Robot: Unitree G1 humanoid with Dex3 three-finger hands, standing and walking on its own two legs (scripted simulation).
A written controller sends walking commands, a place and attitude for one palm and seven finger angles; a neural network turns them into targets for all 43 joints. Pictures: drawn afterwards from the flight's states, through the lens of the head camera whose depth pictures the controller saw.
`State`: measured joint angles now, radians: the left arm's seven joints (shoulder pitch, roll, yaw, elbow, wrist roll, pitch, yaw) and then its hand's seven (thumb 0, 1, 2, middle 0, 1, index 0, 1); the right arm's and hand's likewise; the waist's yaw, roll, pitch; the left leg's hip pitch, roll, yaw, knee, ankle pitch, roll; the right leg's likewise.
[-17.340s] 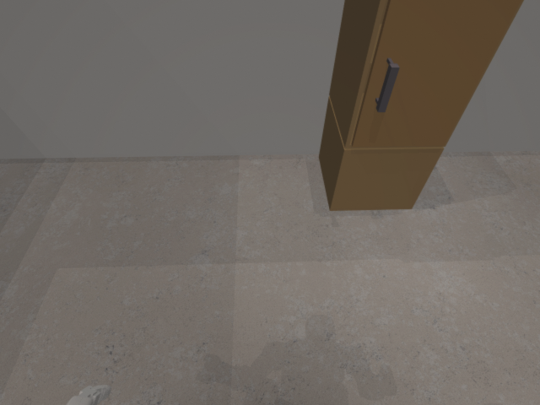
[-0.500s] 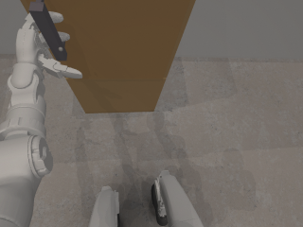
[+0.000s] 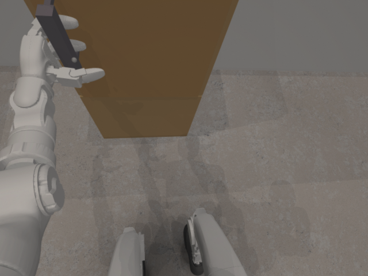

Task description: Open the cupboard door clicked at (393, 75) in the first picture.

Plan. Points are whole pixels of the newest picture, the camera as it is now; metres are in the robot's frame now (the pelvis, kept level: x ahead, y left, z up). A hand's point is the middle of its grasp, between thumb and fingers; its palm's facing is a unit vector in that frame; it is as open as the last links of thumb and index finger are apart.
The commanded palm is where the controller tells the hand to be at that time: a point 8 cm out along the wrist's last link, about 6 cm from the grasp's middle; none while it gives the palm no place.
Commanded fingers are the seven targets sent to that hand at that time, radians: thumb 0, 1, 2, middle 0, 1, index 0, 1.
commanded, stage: close the thumb around the handle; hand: left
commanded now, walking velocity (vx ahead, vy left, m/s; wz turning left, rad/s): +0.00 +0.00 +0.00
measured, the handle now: (64, 36) +0.60 +0.18 +0.06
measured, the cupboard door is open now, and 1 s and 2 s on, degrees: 0 17 45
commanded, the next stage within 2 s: pull the door open along its arc in 0.40 s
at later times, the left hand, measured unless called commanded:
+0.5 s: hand (75, 61) +0.54 +0.16 +0.05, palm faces -0.05 -1.00 -0.02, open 5.9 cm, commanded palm +0.52 +0.20 +0.05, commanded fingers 0.00 0.90 0.90 -0.40 -1.35 -0.40 -1.35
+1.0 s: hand (85, 102) +0.45 +0.14 +0.05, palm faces -0.01 -1.00 +0.03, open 6.2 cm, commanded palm +0.40 +0.18 +0.05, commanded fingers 0.00 0.90 0.90 -0.40 -1.35 -0.40 -1.35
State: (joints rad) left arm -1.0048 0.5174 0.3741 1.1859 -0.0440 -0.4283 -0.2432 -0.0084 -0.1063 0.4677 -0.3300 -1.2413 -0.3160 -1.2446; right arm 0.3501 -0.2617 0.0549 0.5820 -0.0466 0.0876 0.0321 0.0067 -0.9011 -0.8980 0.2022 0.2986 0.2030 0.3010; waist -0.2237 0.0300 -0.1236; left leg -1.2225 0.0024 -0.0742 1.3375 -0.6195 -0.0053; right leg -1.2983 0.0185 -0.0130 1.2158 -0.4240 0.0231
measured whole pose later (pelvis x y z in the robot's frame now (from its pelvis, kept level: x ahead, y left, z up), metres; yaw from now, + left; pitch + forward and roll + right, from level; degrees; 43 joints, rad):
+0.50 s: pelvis +0.00 +0.00 +0.00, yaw +0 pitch +29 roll -3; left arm -0.97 0.50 0.38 1.16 -0.04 -0.43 -0.22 0.01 0.71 0.79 -0.36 -1.35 -0.35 -1.35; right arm 0.35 -0.25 0.06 0.58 -0.05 0.09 0.04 0.01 -0.90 -0.90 0.20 0.30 0.20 0.30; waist -0.22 0.03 -0.12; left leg -1.20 0.01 -0.07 1.32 -0.62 0.00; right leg -1.28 0.02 -0.01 1.20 -0.43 0.03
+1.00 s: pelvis +0.02 +0.00 +0.03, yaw -1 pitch +25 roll -2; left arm -0.47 0.23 0.24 0.68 -0.16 -0.43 -0.11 0.02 0.66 0.70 -0.34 -1.34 -0.35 -1.35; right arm 0.33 -0.24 0.01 0.52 -0.02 0.07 0.05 0.01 -0.90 -0.90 0.20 0.30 0.20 0.30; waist -0.12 0.02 -0.16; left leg -1.04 0.01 -0.03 1.21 -0.61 0.00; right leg -1.14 0.02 0.03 1.13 -0.43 0.03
